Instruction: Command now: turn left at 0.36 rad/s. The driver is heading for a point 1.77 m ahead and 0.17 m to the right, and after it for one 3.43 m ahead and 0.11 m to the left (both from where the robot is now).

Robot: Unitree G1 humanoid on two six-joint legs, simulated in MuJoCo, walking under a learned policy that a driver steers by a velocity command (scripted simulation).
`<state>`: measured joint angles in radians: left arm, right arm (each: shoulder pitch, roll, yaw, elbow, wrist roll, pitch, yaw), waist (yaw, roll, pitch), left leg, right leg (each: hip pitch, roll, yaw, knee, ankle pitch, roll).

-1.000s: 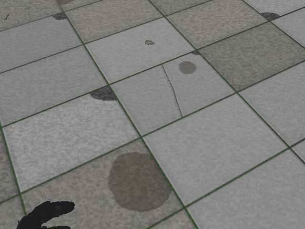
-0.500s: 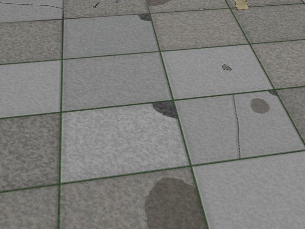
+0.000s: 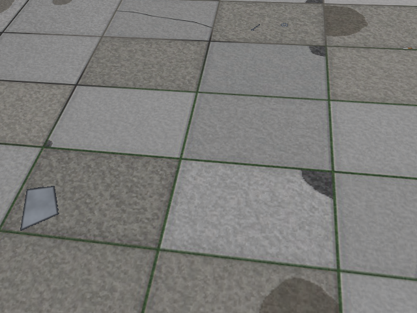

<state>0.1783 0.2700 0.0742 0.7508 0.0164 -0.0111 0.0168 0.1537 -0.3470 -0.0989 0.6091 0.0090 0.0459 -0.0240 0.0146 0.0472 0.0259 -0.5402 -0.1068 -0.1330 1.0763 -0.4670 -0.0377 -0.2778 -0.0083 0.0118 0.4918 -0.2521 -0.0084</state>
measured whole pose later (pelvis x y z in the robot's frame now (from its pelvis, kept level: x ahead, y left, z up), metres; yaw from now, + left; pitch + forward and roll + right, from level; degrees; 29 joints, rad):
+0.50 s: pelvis +0.01 +0.04 +0.00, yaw +3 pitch -1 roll +0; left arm 0.19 0.27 0.04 0.84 0.01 -0.01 0.01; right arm 0.17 -0.22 -0.02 0.65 -0.02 0.01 0.00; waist 0.03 0.00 0.02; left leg -0.21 -0.02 -0.04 0.52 -0.30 0.02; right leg -0.19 -0.06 -0.01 0.48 -0.27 0.06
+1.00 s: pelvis +0.01 +0.03 +0.00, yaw +3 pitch -2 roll +0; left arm 0.21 0.25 0.04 1.00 0.00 0.00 0.04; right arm 0.22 -0.23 -0.04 0.82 -0.01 0.01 -0.02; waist 0.02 0.00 0.03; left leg -0.18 -0.02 -0.04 0.51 -0.30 0.01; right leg -0.18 -0.06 -0.01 0.48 -0.28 0.06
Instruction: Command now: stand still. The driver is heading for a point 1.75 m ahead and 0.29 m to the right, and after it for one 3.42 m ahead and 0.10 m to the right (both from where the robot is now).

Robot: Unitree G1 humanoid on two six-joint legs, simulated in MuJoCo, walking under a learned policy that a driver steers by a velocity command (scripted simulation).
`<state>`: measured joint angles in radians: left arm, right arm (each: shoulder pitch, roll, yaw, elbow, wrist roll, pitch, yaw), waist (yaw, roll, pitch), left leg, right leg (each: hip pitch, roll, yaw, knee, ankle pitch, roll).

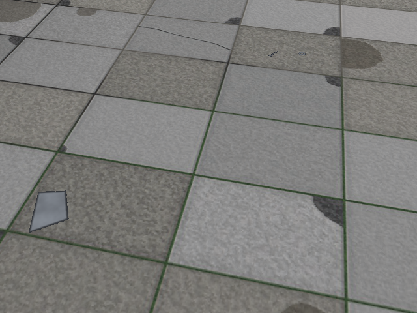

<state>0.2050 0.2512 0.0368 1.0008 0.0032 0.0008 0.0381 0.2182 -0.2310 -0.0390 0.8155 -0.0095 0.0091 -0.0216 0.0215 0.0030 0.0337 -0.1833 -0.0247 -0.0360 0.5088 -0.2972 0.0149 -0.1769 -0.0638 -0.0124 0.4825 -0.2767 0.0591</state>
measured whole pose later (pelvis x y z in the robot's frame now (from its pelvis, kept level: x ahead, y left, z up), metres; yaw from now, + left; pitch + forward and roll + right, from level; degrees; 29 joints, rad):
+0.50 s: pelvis +0.09 -0.05 +0.01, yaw -1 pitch +0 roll +1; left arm 0.43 0.21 0.03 1.07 0.00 -0.10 -0.01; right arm 0.20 -0.27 -0.07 0.88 0.03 -0.08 0.00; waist 0.05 0.03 0.00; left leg -0.52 0.05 0.00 1.04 -0.24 0.04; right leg -0.05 0.01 -0.03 0.31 -0.28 -0.05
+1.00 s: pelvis +0.36 +0.00 +0.01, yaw -1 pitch +0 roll +2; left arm 0.23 0.27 0.06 0.92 -0.02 -0.09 0.02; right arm 0.24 -0.25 -0.06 0.95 0.00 -0.10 0.04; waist -0.02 -0.04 0.04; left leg -0.20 -0.08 0.07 0.33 -0.13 0.08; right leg -0.54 -0.11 0.04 1.14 -0.29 -0.03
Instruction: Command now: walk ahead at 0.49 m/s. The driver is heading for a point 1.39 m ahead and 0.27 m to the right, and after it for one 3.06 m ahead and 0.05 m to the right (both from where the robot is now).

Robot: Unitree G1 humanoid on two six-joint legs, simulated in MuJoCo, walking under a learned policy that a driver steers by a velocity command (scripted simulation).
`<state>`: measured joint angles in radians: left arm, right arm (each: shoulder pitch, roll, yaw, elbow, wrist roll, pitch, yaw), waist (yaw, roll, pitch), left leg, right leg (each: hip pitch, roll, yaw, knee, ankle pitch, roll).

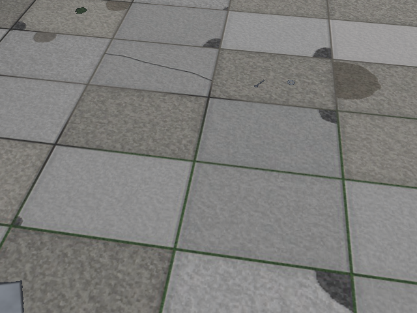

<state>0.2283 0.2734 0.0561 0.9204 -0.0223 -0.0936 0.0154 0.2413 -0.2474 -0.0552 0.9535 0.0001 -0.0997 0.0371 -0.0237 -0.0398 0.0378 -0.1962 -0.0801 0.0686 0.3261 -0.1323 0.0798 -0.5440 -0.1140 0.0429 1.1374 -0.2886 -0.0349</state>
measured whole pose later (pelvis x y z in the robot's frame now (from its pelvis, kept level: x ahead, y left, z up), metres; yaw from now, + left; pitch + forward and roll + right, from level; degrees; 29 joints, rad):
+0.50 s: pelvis +0.29 -0.08 +0.00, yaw +0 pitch +1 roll +0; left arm 0.23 0.25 0.05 0.89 0.01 -0.10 -0.03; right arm 0.23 -0.29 -0.05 0.96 0.02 -0.09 0.00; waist 0.01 0.04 0.03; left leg -0.50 0.08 -0.02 1.13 -0.31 0.05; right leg -0.26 0.04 -0.07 0.38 -0.14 -0.07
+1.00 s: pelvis +0.57 -0.01 -0.01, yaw +1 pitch +1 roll +0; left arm 0.30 0.27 0.05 0.95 -0.02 -0.09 0.01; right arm 0.13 -0.26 -0.05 0.91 0.00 -0.10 0.03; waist 0.01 -0.03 0.04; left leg -0.36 -0.03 0.05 0.48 -0.14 0.06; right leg -0.36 -0.03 0.03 1.17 -0.43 -0.02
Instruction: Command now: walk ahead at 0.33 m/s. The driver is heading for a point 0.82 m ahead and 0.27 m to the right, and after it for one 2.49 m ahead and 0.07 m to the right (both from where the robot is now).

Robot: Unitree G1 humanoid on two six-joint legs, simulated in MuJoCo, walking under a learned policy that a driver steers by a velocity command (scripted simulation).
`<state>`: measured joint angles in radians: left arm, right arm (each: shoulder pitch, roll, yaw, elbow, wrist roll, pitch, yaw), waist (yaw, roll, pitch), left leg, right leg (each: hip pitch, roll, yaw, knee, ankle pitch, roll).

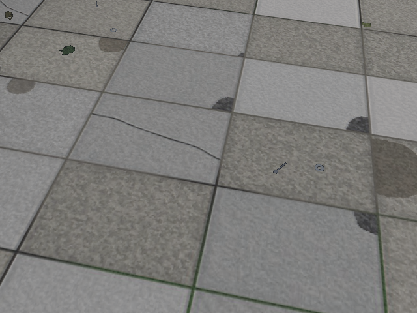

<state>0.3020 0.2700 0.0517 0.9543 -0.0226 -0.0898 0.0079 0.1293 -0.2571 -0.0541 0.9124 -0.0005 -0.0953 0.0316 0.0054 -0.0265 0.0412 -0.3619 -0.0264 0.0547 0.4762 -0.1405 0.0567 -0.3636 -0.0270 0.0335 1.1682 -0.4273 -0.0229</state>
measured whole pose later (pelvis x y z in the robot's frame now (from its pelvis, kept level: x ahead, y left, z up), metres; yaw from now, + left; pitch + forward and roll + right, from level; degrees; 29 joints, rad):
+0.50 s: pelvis +0.14 -0.03 +0.00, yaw +0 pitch +1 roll +1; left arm 0.10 0.22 0.05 0.94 0.00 -0.02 0.01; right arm 0.18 -0.24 -0.02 1.05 -0.01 0.00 -0.03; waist -0.02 0.01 0.02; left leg -0.13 0.00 0.04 0.48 -0.37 0.00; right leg -0.36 -0.01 -0.02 0.52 -0.17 -0.02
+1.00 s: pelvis +0.21 -0.06 -0.01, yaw +1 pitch -1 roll -1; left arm 0.19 0.24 0.08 1.02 -0.02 -0.10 -0.03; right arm 0.35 -0.24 -0.04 1.10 0.03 -0.07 -0.02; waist 0.00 0.03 0.02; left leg -0.22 0.04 -0.04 0.95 -0.48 0.01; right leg -0.27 0.04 -0.08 0.60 -0.32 -0.07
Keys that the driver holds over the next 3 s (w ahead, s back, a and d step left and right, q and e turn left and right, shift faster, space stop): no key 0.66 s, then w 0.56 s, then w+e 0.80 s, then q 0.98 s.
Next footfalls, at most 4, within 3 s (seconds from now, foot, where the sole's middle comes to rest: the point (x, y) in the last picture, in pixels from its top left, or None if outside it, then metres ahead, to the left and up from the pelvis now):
0.30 right None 0.25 -0.14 -0.77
1.42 left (176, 278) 0.57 0.12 -0.77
2.00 right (268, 219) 0.79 -0.20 -0.77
2.50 left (234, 167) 1.02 -0.09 -0.77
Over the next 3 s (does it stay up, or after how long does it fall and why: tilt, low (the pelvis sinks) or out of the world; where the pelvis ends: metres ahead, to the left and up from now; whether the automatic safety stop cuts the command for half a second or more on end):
stays up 0.92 -0.20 0.00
